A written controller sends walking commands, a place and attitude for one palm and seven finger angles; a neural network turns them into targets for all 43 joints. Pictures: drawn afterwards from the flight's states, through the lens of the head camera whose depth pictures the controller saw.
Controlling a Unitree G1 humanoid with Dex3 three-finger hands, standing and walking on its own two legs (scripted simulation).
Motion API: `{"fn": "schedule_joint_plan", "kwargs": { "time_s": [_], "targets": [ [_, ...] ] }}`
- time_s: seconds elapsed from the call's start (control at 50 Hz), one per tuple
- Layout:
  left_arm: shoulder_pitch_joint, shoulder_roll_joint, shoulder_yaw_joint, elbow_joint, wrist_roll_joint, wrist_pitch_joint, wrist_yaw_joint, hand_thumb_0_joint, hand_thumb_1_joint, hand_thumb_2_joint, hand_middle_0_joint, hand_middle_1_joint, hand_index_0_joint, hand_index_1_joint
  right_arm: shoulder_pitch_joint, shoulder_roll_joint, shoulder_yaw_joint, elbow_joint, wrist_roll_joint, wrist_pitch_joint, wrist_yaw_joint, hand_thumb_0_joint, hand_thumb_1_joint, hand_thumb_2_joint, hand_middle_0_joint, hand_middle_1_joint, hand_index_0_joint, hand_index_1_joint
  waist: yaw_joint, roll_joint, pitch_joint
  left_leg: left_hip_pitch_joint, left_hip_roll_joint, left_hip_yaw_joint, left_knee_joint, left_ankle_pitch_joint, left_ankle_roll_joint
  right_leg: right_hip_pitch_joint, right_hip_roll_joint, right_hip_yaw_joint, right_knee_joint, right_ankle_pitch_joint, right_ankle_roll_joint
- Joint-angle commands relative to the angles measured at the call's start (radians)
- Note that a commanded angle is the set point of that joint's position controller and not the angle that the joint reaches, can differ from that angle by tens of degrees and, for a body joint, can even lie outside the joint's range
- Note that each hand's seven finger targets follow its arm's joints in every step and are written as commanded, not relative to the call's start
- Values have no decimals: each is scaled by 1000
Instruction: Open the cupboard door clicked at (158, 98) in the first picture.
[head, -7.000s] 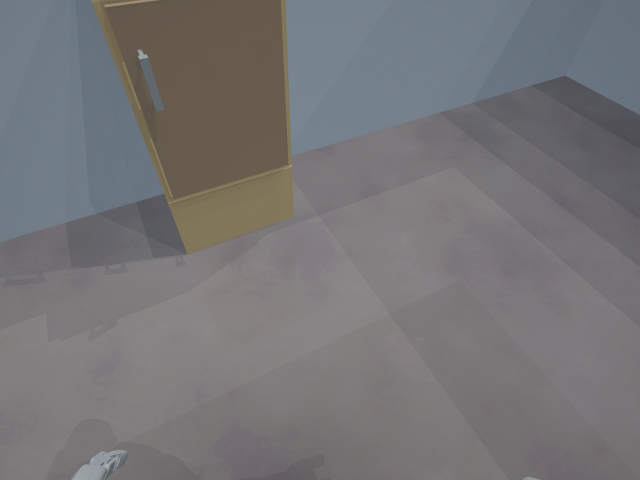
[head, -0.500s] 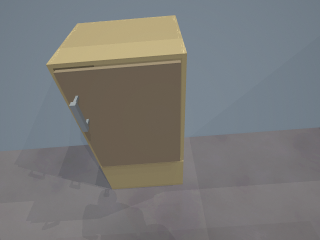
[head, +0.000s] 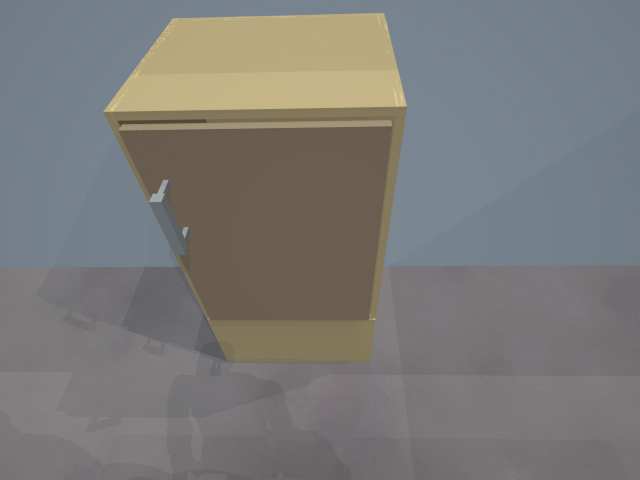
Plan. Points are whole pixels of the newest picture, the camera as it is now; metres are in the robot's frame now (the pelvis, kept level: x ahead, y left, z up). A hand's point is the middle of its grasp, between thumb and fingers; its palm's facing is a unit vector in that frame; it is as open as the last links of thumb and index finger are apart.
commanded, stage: look again from close up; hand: left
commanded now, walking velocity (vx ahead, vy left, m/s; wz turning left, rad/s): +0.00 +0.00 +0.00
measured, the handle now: (173, 218) +0.54 +0.31 -0.03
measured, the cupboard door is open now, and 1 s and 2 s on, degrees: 0 0 0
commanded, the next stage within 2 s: shuffle to correct the standing spot in 0.24 s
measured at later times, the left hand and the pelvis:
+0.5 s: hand out of the picture +0.04 +0.18 -0.17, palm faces +0.06 -0.97 -0.22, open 7.4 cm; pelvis +0.03 +0.00 +0.00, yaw +0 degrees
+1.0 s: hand out of the picture +0.02 +0.23 -0.16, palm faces +0.08 -0.94 -0.33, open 7.4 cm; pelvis -0.02 +0.03 -0.01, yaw +0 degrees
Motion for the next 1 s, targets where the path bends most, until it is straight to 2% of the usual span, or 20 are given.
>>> {"fn": "schedule_joint_plan", "kwargs": {
  "time_s": [0.0, 0.32, 0.46, 0.54, 0.58, 0.62, 0.64, 0.66, 0.68, 0.7, 0.72, 0.74, 0.8, 0.86, 0.88, 0.9, 0.92, 0.94, 0.96, 0.98],
  "targets": [
    [37, 122, 20, -34, 0, -17, 6, 0, 900, 900, -200, -300, -200, -300, 74, -77, -18, -12, 0, -17, -5, 0, -900, -900, 200, 300, 200, 300, -8, -21, 32, 40, 31, -12, -76, 122, 75, -49, -68, 78, -146, 95, -22],
    [33, 138, 18, -18, 0, -19, 7, 0, 900, 900, -200, -300, -200, -300, 12, -85, -16, 8, 0, -16, -7, 0, -900, -900, 200, 300, 200, 300, 3, -29, 22, 74, 28, -6, -83, 181, 70, 5, -80, 64, -154, 211, -19],
    [32, 199, 50, -51, -1, -9, 21, 0, 900, 900, -200, -300, -200, -300, -10, -100, -32, -29, 3, 2, -8, 0, -900, -900, 200, 300, 200, 300, 27, -68, -29, 19, 6, 41, -4, 229, 50, 88, -168, 123, -90, 475, -55],
    [31, 233, 74, -77, 4, 4, 27, 0, 900, 900, -200, -300, -200, -300, -25, -100, -47, -68, 0, 16, -5, 0, -900, -900, 200, 300, 200, 300, 37, -167, -26, -52, -21, 70, 79, 120, 40, 103, -251, 190, -85, 548, -97],
    [19, 245, 82, -92, 9, 12, 31, 0, 900, 900, -200, -300, -200, -300, -36, -96, -54, -83, -1, 22, -3, 0, -900, -900, 200, 300, 200, 300, 36, -187, -1, -72, -26, 79, 87, 22, 38, 75, -292, 210, -85, 537, -121],
    [-13, 240, 84, -113, 11, 21, 31, 0, 900, 900, -200, -300, -200, -300, -21, -99, -58, -87, -3, 23, 3, 0, -900, -900, 200, 300, 200, 300, 19, -178, 7, 4, -17, 80, 15, 84, 44, -15, -267, 169, -50, 444, -100],
    [-31, 228, 83, -125, 11, 26, 29, 0, 900, 900, -200, -300, -200, -300, -5, -113, -62, -87, -5, 22, 6, 0, -900, -900, 200, 300, 200, 300, 10, -125, 0, 66, 6, 63, -9, 192, 55, -69, -221, 117, -8, 352, -74],
    [-43, 202, 80, -139, 9, 30, 27, 0, 900, 900, -200, -300, -200, -300, 17, -141, -69, -88, -10, 22, 5, 0, -900, -900, 200, 300, 200, 300, 0, -22, -16, 112, 71, -4, -30, 314, 88, -122, -148, 51, 64, 217, -42],
    [-72, 161, 73, -155, 11, 37, 28, 0, 900, 900, -200, -300, -200, -300, 35, -172, -75, -88, -15, 24, 4, 0, -900, -900, 200, 300, 200, 300, -9, 124, 0, 125, 158, -114, -96, 427, 163, -187, -59, -44, 185, -25, 0],
    [-94, 140, 66, -164, 8, 42, 30, 0, 900, 900, -200, -300, -200, -300, 52, -185, -77, -91, -15, 27, 4, 0, -900, -900, 200, 300, 200, 300, -23, 210, -12, 103, 214, -192, -178, 460, 241, -218, -18, -42, 375, -294, 7],
    [-97, 138, 64, -166, 5, 49, 32, 0, 900, 900, -200, -300, -200, -300, 32, -186, -75, -106, -13, 28, 1, 0, -900, -900, 200, 300, 200, 300, -21, 192, -17, 65, 228, -203, -195, 404, 286, -233, -30, 5, 495, -326, -3],
    [-97, 137, 67, -169, 3, 50, 29, 0, 900, 900, -200, -300, -200, -300, -6, -178, -73, -128, -13, 29, 1, 0, -900, -900, 200, 300, 200, 300, -10, 162, -17, 32, 219, -182, -202, 326, 294, -237, -43, 16, 533, -304, -13],
    [-28, 109, 54, -151, 5, 45, 22, 0, 900, 900, -200, -300, -200, -300, -103, -173, -70, -168, -26, 36, 7, 0, -900, -900, 200, 300, 200, 300, 36, 124, -68, 24, 171, -100, -155, 339, 272, -167, -55, -28, 422, -228, -12],
    [40, 106, 50, -138, 3, 36, 23, 0, 900, 900, -200, -300, -200, -300, -100, -177, -73, -173, -20, 46, 10, 0, -900, -900, 200, 300, 200, 300, 60, 78, -94, -9, 132, -54, -76, 265, 235, -21, -50, -56, 96, -71, 2],
    [90, 127, 53, -127, 10, 27, 26, 0, 900, 900, -200, -300, -200, -300, -114, -166, -74, -181, -13, 47, 14, 0, -900, -900, 200, 300, 200, 300, 86, 0, -94, -63, 100, -25, -2, 159, 195, 67, -75, -38, -77, 66, 4],
    [121, 202, 64, -127, 22, 17, 34, 0, 900, 900, -200, -300, -200, -300, -110, -116, -74, -198, -3, 48, 21, 0, -900, -900, 200, 300, 200, 300, 94, -213, -68, -237, 8, 46, 150, -70, 120, 170, -271, 190, -224, 126, -46],
    [133, 289, 78, -139, 19, 12, 37, 0, 900, 900, -200, -300, -200, -300, -138, -106, -76, -224, -12, 51, 20, 0, -900, -900, 200, 300, 200, 300, 104, -356, -4, -410, -97, 59, 368, -318, 52, 162, -484, 478, -284, 348, -143],
    [119, 290, 74, -149, 13, 7, 37, 0, 900, 900, -200, -300, -200, -300, -141, -146, -86, -221, -20, 60, 20, 0, -900, -900, 200, 300, 200, 300, 84, -224, -17, -364, -68, -47, 534, -332, 47, 52, -535, 473, -296, 352, -204],
    [63, 267, 77, -157, 14, -2, 40, 0, 900, 900, -200, -300, -200, -300, -146, -146, -87, -207, -23, 68, 28, 0, -900, -900, 200, 300, 200, 300, 58, -209, 7, -380, -55, -74, 616, -256, 43, 23, -461, 393, -287, 336, -194],
    [22, 256, 80, -171, 15, -6, 44, 0, 900, 900, -200, -300, -200, -300, -124, -139, -87, -196, -21, 74, 31, 0, -900, -900, 200, 300, 200, 300, 35, -247, 3, -378, -50, -62, 666, -215, 36, 13, -426, 378, -270, 328, -180]
  ]
}}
